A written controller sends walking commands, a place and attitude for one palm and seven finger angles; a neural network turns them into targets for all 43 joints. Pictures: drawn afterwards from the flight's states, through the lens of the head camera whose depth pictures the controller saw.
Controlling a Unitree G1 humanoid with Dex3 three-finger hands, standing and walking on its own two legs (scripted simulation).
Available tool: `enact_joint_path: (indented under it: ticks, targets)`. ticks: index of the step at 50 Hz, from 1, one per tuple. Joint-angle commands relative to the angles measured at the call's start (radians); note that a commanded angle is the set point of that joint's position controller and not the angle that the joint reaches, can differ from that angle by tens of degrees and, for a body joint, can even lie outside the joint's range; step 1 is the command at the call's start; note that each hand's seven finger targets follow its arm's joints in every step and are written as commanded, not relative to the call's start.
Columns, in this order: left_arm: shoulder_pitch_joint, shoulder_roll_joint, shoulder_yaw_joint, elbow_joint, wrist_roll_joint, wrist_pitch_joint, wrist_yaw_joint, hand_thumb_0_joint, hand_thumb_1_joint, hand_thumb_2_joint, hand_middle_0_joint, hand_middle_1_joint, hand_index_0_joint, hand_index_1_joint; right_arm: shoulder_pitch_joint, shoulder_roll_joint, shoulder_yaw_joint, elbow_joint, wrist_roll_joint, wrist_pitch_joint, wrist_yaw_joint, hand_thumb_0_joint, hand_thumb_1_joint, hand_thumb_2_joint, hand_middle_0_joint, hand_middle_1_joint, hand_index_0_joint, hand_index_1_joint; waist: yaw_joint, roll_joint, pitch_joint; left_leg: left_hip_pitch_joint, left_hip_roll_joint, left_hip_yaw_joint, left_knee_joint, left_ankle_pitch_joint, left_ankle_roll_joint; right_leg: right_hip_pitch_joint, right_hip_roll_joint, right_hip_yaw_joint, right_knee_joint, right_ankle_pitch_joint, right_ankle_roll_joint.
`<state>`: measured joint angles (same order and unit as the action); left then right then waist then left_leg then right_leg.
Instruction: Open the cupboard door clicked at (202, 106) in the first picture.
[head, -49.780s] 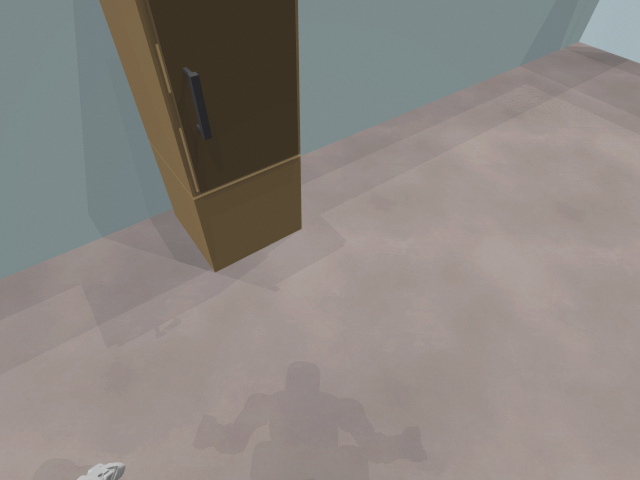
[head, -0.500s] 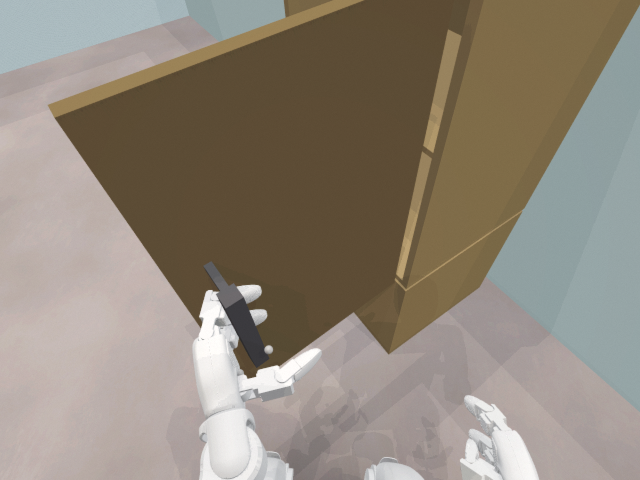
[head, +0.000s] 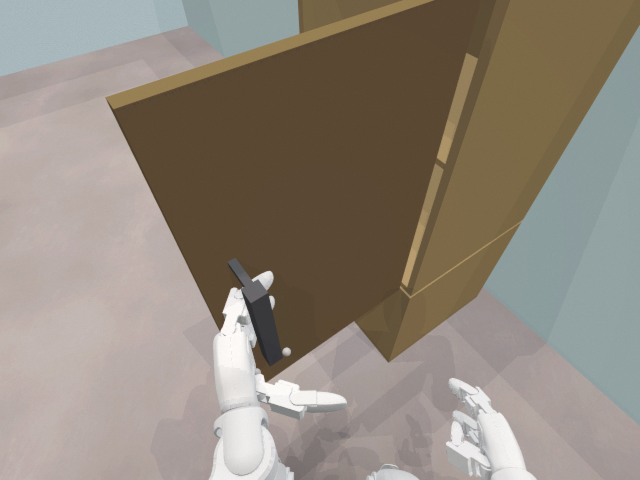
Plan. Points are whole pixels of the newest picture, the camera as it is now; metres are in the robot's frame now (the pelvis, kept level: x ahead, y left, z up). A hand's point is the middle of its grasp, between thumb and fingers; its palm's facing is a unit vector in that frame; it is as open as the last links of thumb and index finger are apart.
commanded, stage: slide the hand sideways off the handle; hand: left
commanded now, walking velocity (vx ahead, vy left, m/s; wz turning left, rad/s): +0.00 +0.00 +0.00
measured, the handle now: (256, 315) +0.31 +0.10 +0.04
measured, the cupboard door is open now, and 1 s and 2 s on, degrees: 91 96 95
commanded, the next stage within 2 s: draw the hand back to the body in 1.18 s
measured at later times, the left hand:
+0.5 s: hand (280, 392) +0.22 +0.06 +0.05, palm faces -0.12 -0.99 +0.02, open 16.2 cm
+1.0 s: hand (241, 426) +0.18 +0.10 +0.05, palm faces -0.07 -1.00 +0.00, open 16.1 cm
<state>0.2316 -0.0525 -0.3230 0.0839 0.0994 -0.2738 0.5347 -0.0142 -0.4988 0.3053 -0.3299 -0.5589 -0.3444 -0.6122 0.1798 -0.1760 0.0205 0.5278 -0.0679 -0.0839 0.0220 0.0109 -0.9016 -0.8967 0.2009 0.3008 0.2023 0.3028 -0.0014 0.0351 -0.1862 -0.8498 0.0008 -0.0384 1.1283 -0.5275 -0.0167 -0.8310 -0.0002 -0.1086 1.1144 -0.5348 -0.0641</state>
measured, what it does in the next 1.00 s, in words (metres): stands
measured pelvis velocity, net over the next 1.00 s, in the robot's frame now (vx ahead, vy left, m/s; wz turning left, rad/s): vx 0.00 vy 0.01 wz -0.02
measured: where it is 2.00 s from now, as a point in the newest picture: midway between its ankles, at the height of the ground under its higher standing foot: outside the picture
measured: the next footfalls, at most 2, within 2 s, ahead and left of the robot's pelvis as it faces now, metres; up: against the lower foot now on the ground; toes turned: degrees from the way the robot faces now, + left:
none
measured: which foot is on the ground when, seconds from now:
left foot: down 0.00-1.00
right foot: down 0.00-1.00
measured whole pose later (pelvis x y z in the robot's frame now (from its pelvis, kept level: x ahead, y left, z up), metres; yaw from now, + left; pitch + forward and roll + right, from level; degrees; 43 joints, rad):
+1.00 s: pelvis +0.00 +0.01 -0.02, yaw -1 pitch +16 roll -1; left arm 0.64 0.11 -0.22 -0.28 -0.03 -0.39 0.00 -0.02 -0.50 0.30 -0.17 -0.31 -0.19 -0.32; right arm 0.25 -0.20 0.01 0.35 -0.01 -0.04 0.00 0.01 -0.90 -0.90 0.20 0.30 0.20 0.30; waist 0.02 0.03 -0.18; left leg -0.95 0.00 -0.01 1.25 -0.59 0.01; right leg -0.94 0.00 -0.08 1.24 -0.58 -0.04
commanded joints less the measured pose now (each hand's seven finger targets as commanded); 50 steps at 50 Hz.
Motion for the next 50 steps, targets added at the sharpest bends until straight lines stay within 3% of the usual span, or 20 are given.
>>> enact_joint_path:
  ticks: [1,2,4,6,8,11,12,13,17,18,21,25,30,31,34,37,39,42,45,50]
  targets:
    - [-0.226,-0.001,-0.149,-0.333,0.072,-0.159,-0.275,0.0,-0.5,0.3,-0.15,-0.3,-0.15,-0.3,0.011,-0.129,-0.049,-0.16,0.019,-0.05,0.003,0.0,-0.9,-0.9,0.2,0.3,0.2,0.3,-0.088,-0.069,-0.186,0.105,-0.028,0.008,-0.09,0.21,0.051,0.116,-0.029,0.11,-0.179,0.329,0.029]
    - [-0.192,0.022,-0.144,-0.346,0.053,-0.189,-0.357,0.0,-0.5,0.3,-0.15,-0.3,-0.15,-0.3,-0.003,-0.127,-0.048,-0.174,0.022,-0.055,0.0,0.0,-0.9,-0.9,0.2,0.3,0.2,0.3,-0.073,-0.041,-0.227,0.115,-0.028,0.01,-0.079,0.224,0.051,0.131,-0.034,0.12,-0.16,0.364,0.03]
    - [-0.14,0.026,-0.127,-0.366,-0.02,-0.215,-0.477,0.0,-0.5,0.3,-0.15,-0.3,-0.15,-0.3,-0.003,-0.122,-0.047,-0.212,0.036,-0.063,-0.004,0.0,-0.9,-0.9,0.2,0.3,0.2,0.3,-0.07,-0.045,-0.211,0.105,-0.027,0.006,-0.076,0.2,0.05,0.116,-0.031,0.115,-0.153,0.324,0.029]
    - [-0.127,-0.009,-0.107,-0.374,-0.093,-0.195,-0.505,0.0,-0.5,0.3,-0.15,-0.3,-0.15,-0.3,-0.008,-0.119,-0.038,-0.245,0.051,-0.064,-0.01,0.0,-0.9,-0.9,0.2,0.3,0.2,0.3,-0.061,-0.029,-0.18,0.1,-0.028,-0.002,-0.091,0.153,0.048,0.091,-0.018,0.1,-0.161,0.223,0.022]
    - [-0.11,-0.002,-0.056,-0.351,-0.121,-0.167,-0.469,0.0,-0.5,0.3,-0.15,-0.3,-0.15,-0.3,-0.011,-0.124,-0.038,-0.26,0.055,-0.061,-0.018,0.0,-0.9,-0.9,0.2,0.3,0.2,0.3,-0.052,-0.097,-0.156,0.074,-0.025,-0.008,-0.098,0.093,0.043,0.058,-0.013,0.09,-0.17,0.117,0.029]
    - [-0.057,0.024,-0.006,-0.366,-0.095,-0.139,-0.393,0.0,-0.5,0.3,-0.15,-0.3,-0.15,-0.3,-0.006,-0.13,-0.039,-0.282,0.051,-0.052,-0.017,0.0,-0.9,-0.9,0.2,0.3,0.2,0.3,-0.021,-0.092,-0.186,0.067,-0.027,-0.012,-0.113,0.096,0.039,0.07,-0.007,0.073,-0.149,0.099,0.024]
    - [-0.052,0.02,-0.013,-0.379,-0.08,-0.135,-0.374,0.0,-0.5,0.3,-0.15,-0.3,-0.15,-0.3,-0.002,-0.127,-0.04,-0.286,0.05,-0.048,-0.014,0.0,-0.9,-0.9,0.2,0.3,0.2,0.3,-0.023,-0.083,-0.201,0.074,-0.027,-0.008,-0.11,0.111,0.04,0.069,-0.009,0.074,-0.14,0.123,0.025]
    - [-0.002,0.026,-0.006,-0.372,-0.068,-0.13,-0.361,0.0,-0.5,0.3,-0.15,-0.3,-0.15,-0.3,0.011,-0.126,-0.042,-0.29,0.05,-0.042,-0.012,0.0,-0.9,-0.9,0.2,0.3,0.2,0.3,-0.017,-0.111,-0.209,0.077,-0.025,-0.005,-0.11,0.133,0.039,0.082,-0.006,0.073,-0.137,0.153,0.025]
    - [0.048,0.055,0.004,-0.406,-0.035,-0.124,-0.348,0.0,-0.5,0.3,-0.15,-0.3,-0.15,-0.3,0.012,-0.123,-0.041,-0.31,0.049,-0.024,-0.005,0.0,-0.9,-0.9,0.2,0.3,0.2,0.3,-0.001,-0.089,-0.205,0.062,-0.024,0.003,-0.116,0.142,0.036,0.099,-0.007,0.078,-0.131,0.166,0.022]
    - [0.08,0.052,0.006,-0.396,-0.037,-0.125,-0.35,0.0,-0.5,0.3,-0.15,-0.3,-0.15,-0.3,0.018,-0.121,-0.041,-0.31,0.051,-0.021,-0.006,0.0,-0.9,-0.9,0.2,0.3,0.2,0.3,-0.006,-0.107,-0.188,0.062,-0.024,0.006,-0.116,0.136,0.037,0.095,-0.004,0.078,-0.137,0.166,0.024]
    - [0.115,0.08,0.031,-0.407,-0.041,-0.128,-0.362,0.0,-0.5,0.3,-0.15,-0.3,-0.15,-0.3,0.014,-0.125,-0.037,-0.318,0.053,-0.013,-0.007,0.0,-0.9,-0.9,0.2,0.3,0.2,0.3,0.005,-0.082,-0.155,0.05,-0.023,0.001,-0.127,0.128,0.034,0.094,-0.002,0.072,-0.134,0.15,0.018]
    - [0.177,0.052,-0.001,-0.442,-0.059,-0.142,-0.381,0.0,-0.5,0.3,-0.15,-0.3,-0.15,-0.3,0.016,-0.121,-0.033,-0.331,0.054,-0.014,-0.004,0.0,-0.9,-0.9,0.2,0.3,0.2,0.3,-0.008,-0.062,-0.131,0.062,-0.021,0.002,-0.124,0.122,0.032,0.063,0.003,0.066,-0.128,0.153,0.023]
    - [0.256,0.087,0.023,-0.48,-0.066,-0.167,-0.403,0.0,-0.5,0.3,-0.15,-0.3,-0.15,-0.3,0.027,-0.124,-0.037,-0.338,0.054,-0.019,-0.006,0.0,-0.9,-0.9,0.2,0.3,0.2,0.3,-0.009,-0.081,-0.139,0.052,-0.021,-0.002,-0.107,0.145,0.033,0.064,0.006,0.065,-0.109,0.186,0.024]
    - [0.268,0.107,0.039,-0.496,-0.064,-0.171,-0.408,0.0,-0.5,0.3,-0.15,-0.3,-0.15,-0.3,0.022,-0.126,-0.039,-0.343,0.054,-0.017,-0.007,0.0,-0.9,-0.9,0.2,0.3,0.2,0.3,0.002,-0.054,-0.151,0.047,-0.022,-0.002,-0.103,0.157,0.034,0.066,0.007,0.066,-0.1,0.191,0.021]
    - [0.323,0.095,0.029,-0.515,-0.078,-0.181,-0.432,0.0,-0.5,0.3,-0.15,-0.3,-0.15,-0.3,0.029,-0.124,-0.04,-0.349,0.055,-0.019,-0.007,0.0,-0.9,-0.9,0.2,0.3,0.2,0.3,-0.006,-0.071,-0.154,0.048,-0.023,0.001,-0.091,0.173,0.034,0.061,0.007,0.065,-0.091,0.222,0.027]
    - [0.348,0.125,0.058,-0.549,-0.092,-0.188,-0.452,0.0,-0.5,0.3,-0.15,-0.3,-0.15,-0.3,0.027,-0.124,-0.043,-0.353,0.056,-0.018,-0.011,0.0,-0.9,-0.9,0.2,0.3,0.2,0.3,-0.001,-0.061,-0.156,0.035,-0.025,0.001,-0.078,0.184,0.035,0.066,0.009,0.07,-0.083,0.235,0.026]
    - [0.37,0.128,0.062,-0.551,-0.099,-0.188,-0.469,0.0,-0.5,0.3,-0.15,-0.3,-0.15,-0.3,0.033,-0.127,-0.045,-0.354,0.059,-0.015,-0.015,0.0,-0.9,-0.9,0.2,0.3,0.2,0.3,-0.011,-0.081,-0.147,0.028,-0.025,0.002,-0.07,0.177,0.037,0.057,0.01,0.069,-0.084,0.237,0.031]
    - [0.382,0.152,0.086,-0.583,-0.109,-0.195,-0.485,0.0,-0.5,0.3,-0.15,-0.3,-0.15,-0.3,0.027,-0.127,-0.048,-0.354,0.058,-0.02,-0.019,0.0,-0.9,-0.9,0.2,0.3,0.2,0.3,-0.001,-0.041,-0.168,0.023,-0.027,0.001,-0.058,0.183,0.036,0.052,0.01,0.074,-0.07,0.234,0.028]
    - [0.445,0.158,0.103,-0.585,-0.128,-0.191,-0.509,0.0,-0.5,0.3,-0.15,-0.3,-0.15,-0.3,0.029,-0.123,-0.053,-0.358,0.063,-0.018,-0.025,0.0,-0.9,-0.9,0.2,0.3,0.2,0.3,-0.001,-0.064,-0.166,0.014,-0.028,0.008,-0.05,0.188,0.038,0.066,0.011,0.079,-0.078,0.26,0.034]
    - [0.463,0.209,0.192,-0.574,-0.166,-0.187,-0.546,0.0,-0.5,0.3,-0.15,-0.3,-0.15,-0.3,0.019,-0.117,-0.06,-0.344,0.068,-0.012,-0.043,0.0,-0.9,-0.9,0.2,0.3,0.2,0.3,0.0,-0.105,-0.157,-0.038,-0.03,0.016,-0.029,0.156,0.037,0.094,0.007,0.107,-0.099,0.241,0.044]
